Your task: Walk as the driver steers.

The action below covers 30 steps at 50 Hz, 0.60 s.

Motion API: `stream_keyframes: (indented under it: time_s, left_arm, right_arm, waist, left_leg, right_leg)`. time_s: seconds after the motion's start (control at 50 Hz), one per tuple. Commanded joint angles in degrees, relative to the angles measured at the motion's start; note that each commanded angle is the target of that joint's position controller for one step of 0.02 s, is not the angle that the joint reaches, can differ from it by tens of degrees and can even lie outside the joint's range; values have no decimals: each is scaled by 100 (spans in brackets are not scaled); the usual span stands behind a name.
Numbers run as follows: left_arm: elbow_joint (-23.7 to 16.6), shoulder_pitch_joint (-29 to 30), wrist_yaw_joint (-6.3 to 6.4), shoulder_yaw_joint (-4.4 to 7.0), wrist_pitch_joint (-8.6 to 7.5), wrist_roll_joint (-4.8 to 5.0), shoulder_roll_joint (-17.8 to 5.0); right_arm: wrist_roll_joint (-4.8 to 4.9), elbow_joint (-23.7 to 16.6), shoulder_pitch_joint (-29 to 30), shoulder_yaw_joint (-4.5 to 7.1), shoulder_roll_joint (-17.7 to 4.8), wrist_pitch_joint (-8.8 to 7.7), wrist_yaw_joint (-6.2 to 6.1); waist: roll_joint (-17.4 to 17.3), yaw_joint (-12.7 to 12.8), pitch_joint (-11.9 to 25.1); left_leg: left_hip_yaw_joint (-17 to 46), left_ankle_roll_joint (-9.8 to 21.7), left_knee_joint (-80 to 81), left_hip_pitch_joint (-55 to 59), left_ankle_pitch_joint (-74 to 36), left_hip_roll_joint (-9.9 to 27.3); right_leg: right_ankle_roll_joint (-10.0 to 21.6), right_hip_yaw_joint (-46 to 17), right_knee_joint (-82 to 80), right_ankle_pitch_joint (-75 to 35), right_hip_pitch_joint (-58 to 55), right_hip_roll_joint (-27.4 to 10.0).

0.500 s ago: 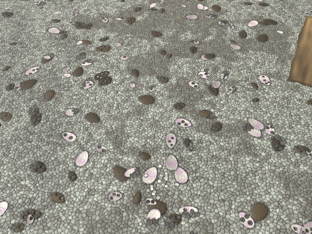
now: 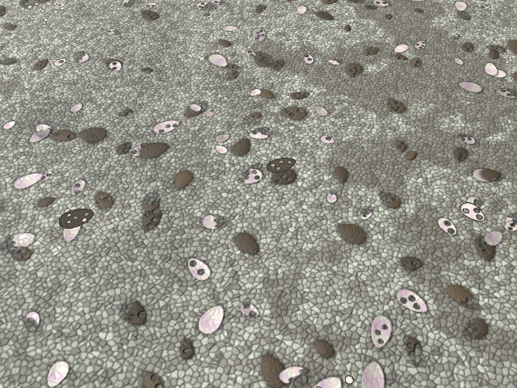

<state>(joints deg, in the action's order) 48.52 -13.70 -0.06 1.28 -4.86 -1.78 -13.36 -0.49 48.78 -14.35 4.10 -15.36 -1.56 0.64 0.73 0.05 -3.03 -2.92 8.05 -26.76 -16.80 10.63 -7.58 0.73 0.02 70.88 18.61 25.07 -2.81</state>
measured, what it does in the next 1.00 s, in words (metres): walks ahead: right foot, then left foot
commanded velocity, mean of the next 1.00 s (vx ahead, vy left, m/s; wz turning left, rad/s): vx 0.50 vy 0.00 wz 0.16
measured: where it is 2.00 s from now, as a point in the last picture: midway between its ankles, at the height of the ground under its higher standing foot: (267, 208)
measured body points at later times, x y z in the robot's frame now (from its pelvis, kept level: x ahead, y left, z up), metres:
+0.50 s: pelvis +0.29 -0.04 +0.00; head +0.31 -0.05 +0.45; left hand +0.37 +0.24 -0.11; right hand +0.36 -0.30 -0.14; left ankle +0.15 +0.05 -0.65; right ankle +0.35 -0.11 -0.73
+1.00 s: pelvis +0.53 +0.05 +0.00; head +0.55 +0.07 +0.45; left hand +0.48 +0.30 -0.15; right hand +0.72 -0.17 -0.10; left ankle +0.57 +0.14 -0.73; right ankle +0.43 -0.09 -0.65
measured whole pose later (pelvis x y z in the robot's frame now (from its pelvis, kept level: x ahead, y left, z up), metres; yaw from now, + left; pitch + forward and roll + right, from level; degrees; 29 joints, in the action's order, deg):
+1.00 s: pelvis +0.53 +0.05 +0.00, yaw +7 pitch +1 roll -1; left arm 54.8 -22.6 -0.4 2.7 -2.9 -0.4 -13.9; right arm -2.1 45.5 -7.8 1.2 -13.1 -4.4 0.2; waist 1.3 2.6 -2.1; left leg -6.0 3.4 -28.2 -18.4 10.7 0.2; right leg 4.7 -0.6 60.2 21.8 17.5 0.5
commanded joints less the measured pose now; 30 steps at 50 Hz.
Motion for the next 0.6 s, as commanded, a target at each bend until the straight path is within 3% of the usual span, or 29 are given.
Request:
stream_keyframes:
  time_s: [0.02,0.06,0.14,0.26,0.32,0.34,0.36,0.38,0.4,0.42,0.44,0.46,0.48,0.52,0.56,0.6]
  left_arm:
    - [-352,-336,-35,100,176,-131,-489]
    - [-500,-38,-59,87,251,-120,-456]
    - [-848,952,-85,63,262,-80,-469]
    - [-1130,1789,-152,-12,154,-18,-454]
    - [-1064,1384,-144,44,78,-4,-631]
    - [-916,920,-106,104,50,2,-756]
    - [-667,139,-49,170,-3,-4,-865]
    - [-527,-725,35,256,-64,-93,-1145]
    - [-492,-1287,79,415,-37,-205,-1759]
    - [-375,-1121,10,421,62,-34,-1544]
    - [-473,-575,-19,331,91,48,-1094]
    - [-506,-228,-49,253,75,56,-760]
    - [-456,-123,-45,208,51,33,-628]
    - [-275,-239,-38,171,-28,63,-553]
    - [-120,-470,-68,196,-117,115,-624]
    - [0,-623,-78,220,-136,133,-690]
  right_arm:
    - [60,-208,-330,128,-620,-180,-26]
    - [56,-181,-475,166,-783,-221,-20]
    - [69,-142,-892,183,-809,-189,-19]
    - [-17,-32,-1415,132,-751,-199,-88]
    - [-51,-52,-1184,130,-884,-240,-145]
    - [-56,-56,-1073,138,-957,-260,-146]
    - [-52,-36,-995,128,-966,-272,-119]
    - [-26,-114,-990,62,-772,-306,-84]
    - [172,-222,-1666,-49,-249,-313,-59]
    - [35,-126,-1751,-7,-585,-289,-76]
    - [-65,-139,-1265,15,-691,-251,-70]
    - [-99,-228,-820,-23,-618,-262,-19]
    - [-103,-280,-653,-36,-537,-241,20]
    - [-199,-228,-756,-75,-425,-131,89]
    - [-210,-249,-692,-102,-357,-83,124]
    - [-205,-391,-237,-142,-304,-68,146]
  waist:
    - [-1,167,309]
    - [-122,132,214]
    - [-352,-229,74]
    - [-472,-615,73]
    - [-560,-319,91]
    - [-567,-105,254]
    - [-373,272,624]
    - [-55,633,1243]
    - [1124,473,2045]
    - [1165,353,1927]
    - [428,198,928]
    - [47,172,481]
    - [150,60,250]
    - [432,-102,211]
    - [423,-152,257]
    - [373,-106,114]
  left_leg:
    - [1890,961,1397,659,-1884,1581]
    - [1747,898,1496,508,-1906,1422]
    - [1792,596,1456,771,-1750,1236]
    - [1899,425,1107,1643,-2464,1423]
    - [1991,239,810,1717,-3071,1629]
    - [1921,153,385,1711,-3768,1578]
    - [1679,46,-532,1616,-4074,1328]
    - [1468,-62,-1837,897,-3036,1063]
    - [860,-343,-3831,-753,-99,210]
    - [911,-311,-4486,-1623,1880,54]
    - [1033,-293,-4691,-1906,1392,423]
    - [1000,-300,-4407,-1848,992,624]
    - [924,-317,-4099,-1734,840,797]
    - [775,-431,-3786,-1388,708,914]
    - [620,-512,-3615,-1483,545,978]
    - [464,-610,-3237,-1843,181,1147]
  right_leg:
    - [-190,-171,-492,-97,758,-279]
    - [-309,-55,-1010,-451,901,-283]
    - [-422,-4,-2237,-1441,1261,-214]
    - [-206,104,-3461,-1868,1161,35]
    - [101,68,-3991,-1410,278,198]
    - [216,128,-4126,-1119,-329,366]
    - [356,188,-4479,-1173,-1255,461]
    - [619,-597,-4549,-756,-2552,-306]
    - [1319,-3101,-4783,-150,-4133,-1869]
    - [1585,-4477,-5501,271,-3922,-2126]
    - [1491,-3657,-5569,696,-3077,-1894]
    - [1349,-2875,-5712,349,-2404,-1591]
    - [1177,-2276,-5857,-197,-2010,-1303]
    - [1041,-1574,-6008,-1159,-1622,-964]
    - [1128,-1269,-6109,-1824,-1650,-914]
    - [1185,-1031,-6323,-1913,-1701,-877]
